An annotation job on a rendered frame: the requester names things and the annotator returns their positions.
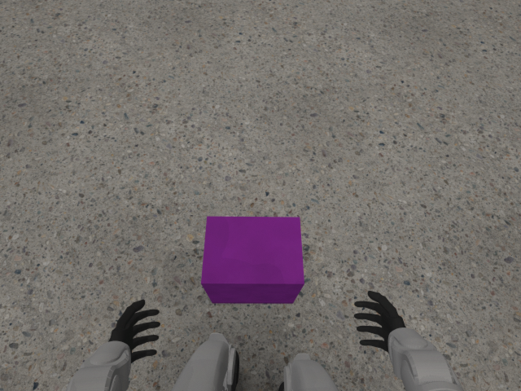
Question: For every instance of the left robot hand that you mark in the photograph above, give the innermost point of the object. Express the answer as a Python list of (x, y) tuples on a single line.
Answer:
[(126, 329)]

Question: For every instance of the robot left forearm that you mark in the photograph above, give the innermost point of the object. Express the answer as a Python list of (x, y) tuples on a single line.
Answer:
[(106, 370)]

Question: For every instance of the robot left thigh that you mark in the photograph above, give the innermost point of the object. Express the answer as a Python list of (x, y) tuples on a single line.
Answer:
[(209, 369)]

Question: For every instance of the robot right thigh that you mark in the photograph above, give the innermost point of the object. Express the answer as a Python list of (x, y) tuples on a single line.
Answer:
[(307, 375)]

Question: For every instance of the right robot hand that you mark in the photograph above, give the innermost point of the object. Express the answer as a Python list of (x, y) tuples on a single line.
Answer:
[(388, 319)]

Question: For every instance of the robot thigh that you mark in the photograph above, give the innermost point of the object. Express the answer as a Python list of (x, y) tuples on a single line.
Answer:
[(307, 375), (209, 369)]

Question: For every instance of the carton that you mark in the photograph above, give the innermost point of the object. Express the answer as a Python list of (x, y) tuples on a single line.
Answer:
[(255, 260)]

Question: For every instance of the robot right forearm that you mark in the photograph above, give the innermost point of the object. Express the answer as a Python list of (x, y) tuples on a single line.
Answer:
[(419, 364)]

